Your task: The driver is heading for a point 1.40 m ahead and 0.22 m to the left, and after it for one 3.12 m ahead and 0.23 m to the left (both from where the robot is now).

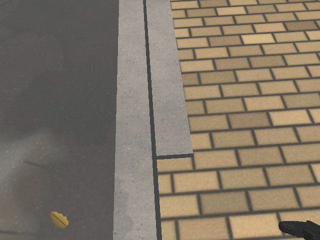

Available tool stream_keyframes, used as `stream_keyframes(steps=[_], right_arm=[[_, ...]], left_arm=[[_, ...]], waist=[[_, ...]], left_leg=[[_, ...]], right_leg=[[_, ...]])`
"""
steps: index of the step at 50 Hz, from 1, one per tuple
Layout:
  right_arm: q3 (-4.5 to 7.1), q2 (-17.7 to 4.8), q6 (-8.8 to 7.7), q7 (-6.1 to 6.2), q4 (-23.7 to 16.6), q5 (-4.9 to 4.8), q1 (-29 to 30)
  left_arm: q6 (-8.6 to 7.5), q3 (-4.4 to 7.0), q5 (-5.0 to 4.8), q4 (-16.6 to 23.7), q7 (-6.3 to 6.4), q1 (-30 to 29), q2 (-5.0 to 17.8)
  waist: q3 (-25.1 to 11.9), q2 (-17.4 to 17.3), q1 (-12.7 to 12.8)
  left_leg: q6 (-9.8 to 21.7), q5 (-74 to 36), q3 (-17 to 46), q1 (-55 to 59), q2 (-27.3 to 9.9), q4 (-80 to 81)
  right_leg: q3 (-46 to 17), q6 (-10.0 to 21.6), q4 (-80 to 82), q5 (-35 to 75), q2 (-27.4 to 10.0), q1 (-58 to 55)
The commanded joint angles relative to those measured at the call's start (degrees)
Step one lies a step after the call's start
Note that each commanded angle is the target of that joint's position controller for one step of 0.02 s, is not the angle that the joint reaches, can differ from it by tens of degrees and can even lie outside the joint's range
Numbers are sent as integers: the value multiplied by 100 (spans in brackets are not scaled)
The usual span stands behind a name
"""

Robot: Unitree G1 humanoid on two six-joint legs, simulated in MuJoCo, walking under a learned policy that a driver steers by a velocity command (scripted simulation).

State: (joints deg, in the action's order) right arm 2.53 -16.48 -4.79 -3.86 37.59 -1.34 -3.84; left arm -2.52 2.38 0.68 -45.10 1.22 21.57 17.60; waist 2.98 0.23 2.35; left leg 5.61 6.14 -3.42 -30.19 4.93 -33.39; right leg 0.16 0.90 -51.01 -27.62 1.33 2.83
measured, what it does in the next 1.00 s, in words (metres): walks ahead, turning left: right foot, then left foot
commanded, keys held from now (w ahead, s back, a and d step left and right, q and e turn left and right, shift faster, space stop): w+q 0.62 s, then w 0.16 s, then w+e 0.22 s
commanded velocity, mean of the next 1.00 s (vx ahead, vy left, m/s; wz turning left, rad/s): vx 0.50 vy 0.00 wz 0.39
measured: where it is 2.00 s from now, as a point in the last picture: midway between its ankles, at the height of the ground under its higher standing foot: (142, 113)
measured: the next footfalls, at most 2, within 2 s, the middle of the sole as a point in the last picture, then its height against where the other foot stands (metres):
right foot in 0.40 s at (209, 239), level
left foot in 0.92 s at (123, 198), level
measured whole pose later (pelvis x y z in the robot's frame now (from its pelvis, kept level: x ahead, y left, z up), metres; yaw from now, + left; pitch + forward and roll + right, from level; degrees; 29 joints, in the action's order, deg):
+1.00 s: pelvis +0.52 +0.09 +0.01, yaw +24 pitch +2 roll -1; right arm 1.7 -14.5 -3.8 -1.6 35.5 0.3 -3.3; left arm -3.5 2.7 -2.0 -49.7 -0.2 23.2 17.0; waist 3.0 0.0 3.8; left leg 2.4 10.0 -2.4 -25.0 -0.8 -33.4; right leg -1.6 0.0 -56.6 -28.6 -2.1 12.7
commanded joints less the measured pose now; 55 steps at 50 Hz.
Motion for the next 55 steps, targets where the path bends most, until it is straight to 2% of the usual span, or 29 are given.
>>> stream_keyframes(steps=[1, 2, 3, 4, 6, 9, 12, 15, 18, 20, 21, 22, 23, 24, 25, 28, 31, 35, 42, 44, 45, 46, 47, 48, 49, 50, 51, 52, 55], right_arm=[[354, -964, 33, 166, -10, 3, -1717], [338, -927, 36, 196, -89, 23, -1381], [311, -848, 29, 206, -145, 55, -1103], [275, -772, 13, 233, -217, 133, -950], [265, -715, 21, 280, -231, 85, -795], [312, -901, 26, 361, -140, 43, -878], [348, -1000, 100, 425, -28, -15, -1133], [364, -1032, 182, 447, 94, -65, -1472], [358, -966, 234, 455, 95, -39, -1472], [251, -617, 233, 424, 39, 14, -1457], [98, -154, 209, 393, -57, 125, -1644], [50, -125, 158, 388, -281, -93, -2204], [175, -714, 183, 424, -112, -152, -2099], [246, -919, 220, 425, -178, -98, -1554], [247, -850, 250, 432, -218, -26, -1307], [259, -615, 309, 362, -293, -35, -1175], [209, -399, 378, 341, -384, -1, -932], [101, -186, 305, 279, -447, 30, -485], [23, -190, 111, 88, -778, 21, 668], [129, -435, 61, 86, -715, 37, 314], [249, -639, 48, 122, -504, 57, -400], [403, -965, 67, 202, -242, 94, -1303], [525, -1494, 122, 321, -111, 232, -2207], [467, -1497, 131, 322, -151, 260, -2150], [344, -988, 115, 308, -121, 193, -1906], [269, -774, 90, 296, -62, 113, -1578], [215, -571, 57, 271, -27, 109, -1219], [182, -412, 5, 244, -6, 137, -971], [216, -326, -165, 248, 159, 208, -710]], left_arm=[[-452, 104, -288, 926, -164, -454, 861], [-548, 49, -238, 1035, -150, -758, 793], [-580, 71, -108, 1065, -121, -895, 750], [-541, 94, -50, 1072, -115, -761, 752], [-421, 73, 13, 1030, -98, -515, 650], [-325, -39, 95, 1178, -63, -867, 383], [-364, -108, 52, 1325, -92, -1630, 216], [-415, -32, -88, 1414, -134, -1959, 391], [-467, 123, -139, 1392, -161, -1764, 635], [-508, 276, -89, 1243, -119, -903, 842], [-497, 362, -15, 1196, -71, -94, 1161], [-407, 458, 50, 977, -134, 205, 1509], [-393, 355, -20, 1123, -168, -50, 971], [-363, 282, -43, 1138, -144, -230, 713], [-348, 236, 0, 1140, -142, -456, 598], [-374, 189, 23, 972, -109, -677, 386], [-423, 252, -28, 766, -108, -583, 503], [-382, 295, -42, 491, -131, -439, 658], [-195, 334, -273, -57, -152, 129, 945], [-127, 362, -295, -129, -129, 68, 1106], [-102, 347, -310, -149, -113, -36, 1122], [-126, 272, -259, -117, -97, -42, 958], [-181, 82, -79, 114, -111, 68, 393], [-272, -9, -170, 99, -125, 550, 127], [-285, 177, -332, 88, -135, 113, 733], [-283, 211, -369, 220, -138, -224, 772], [-259, 212, -295, 209, -101, -378, 673], [-193, 237, -233, 187, -86, -332, 609], [17, 208, -262, 94, -97, -78, 267]], waist=[[-1710, -655, -961], [-1162, 20, -762], [-699, 298, -523], [-609, 124, -292], [-453, -135, -75], [-203, -216, -128], [-215, -317, -480], [-343, -465, -626], [-424, -661, -423], [-833, -591, 53], [-1646, 303, 285], [-2022, 2264, -47], [-1449, 1308, 82], [-874, 803, 186], [-582, 388, 111], [-251, 685, -83], [-135, 534, -83], [-98, 320, 9], [224, 364, 209], [-43, 510, -131], [-482, 474, -579], [-1108, 425, -996], [-2083, -572, -1169], [-2803, -1465, -876], [-2008, -875, -995], [-1181, -841, -823], [-818, -570, -619], [-558, -696, -427], [-351, -599, -125]], left_leg=[[1461, 1412, 4190, 5017, -2138, 1577], [1321, 895, 3670, 4062, -1930, 1707], [1279, 184, 3269, 3245, -1717, 1825], [1291, -261, 2989, 2706, -1557, 1965], [1350, -633, 2646, 2082, -1394, 2167], [1225, -949, 2031, 1175, -1114, 2239], [841, -375, 1722, 829, -752, 2046], [669, 205, 2157, 1255, -908, 1706], [458, 500, 2714, 1787, -1129, 1088], [141, 446, 2509, 1538, -781, 4], [-103, 1661, 1903, 883, -348, -1744], [-341, 2888, 1290, -984, 77, -3406], [-448, 2449, 1439, -1507, -336, -4102], [-496, 1904, 1282, -1610, -497, -4276], [-545, 1495, 1178, -1410, -676, -4159], [-604, 1006, 1033, -984, -997, -3647], [-679, 768, 958, -1173, -1056, -3185], [-670, 14, 921, -1125, -999, -1819], [-358, -60, 329, -507, -791, -28], [-183, 208, 217, 284, -562, 338], [-35, -89, 92, 1390, -404, 637], [125, -345, 296, 2946, -616, 475], [599, -315, 2109, 4964, -2134, 332], [1186, 471, 4239, 5471, -3017, 1132], [972, 922, 3693, 4822, -2778, 1371], [774, 832, 2778, 4056, -2552, 1540], [634, 616, 2257, 3376, -2278, 1749], [565, 298, 1804, 2847, -2084, 1976], [575, -472, 973, 2157, -1960, 2456]], right_leg=[[-911, -51, -3120, 244, -99, 4165], [-815, 11, -2647, 594, -326, 4027], [-730, -25, -2188, 733, -454, 3830], [-752, -62, -1974, 842, -572, 3465], [-639, -249, -1476, 858, -682, 3255], [-332, -526, -343, 1427, -645, 3010], [-235, -602, 1128, 2886, -339, 2389], [-417, -593, 1820, 3162, -161, 2131], [-560, -352, 2177, 2539, -172, 1823], [-640, 34, 2446, 2192, -457, 501], [-1751, 412, 2490, 1696, -1573, -870], [-4575, 1232, 3277, -154, -2602, -1971], [-4637, 1128, 3539, -1091, -2495, -1575], [-3647, 924, 3513, -605, -2264, -1049], [-2856, 836, 3537, 359, -1998, -485], [-1545, 792, 3875, 1621, -1527, 253], [-957, 939, 4101, 2304, -1587, 258], [-382, 1018, 4205, 2928, -1542, 52], [-186, 942, 4037, 3607, -1719, -426], [-200, 824, 3481, 4793, -1718, -556], [-4, 677, 2699, 5475, -1521, -343], [154, 464, 1593, 5091, -1235, 438], [372, 130, -505, 2542, -653, 2189], [-451, -27, -1822, -724, 1, 3347], [-801, -31, -2255, -480, -293, 3862], [-604, 4, -2137, 33, -540, 4060], [-528, -16, -1910, 507, -742, 3884], [-546, -50, -1710, 881, -878, 3629], [-589, -157, -1606, 1424, -975, 3196]])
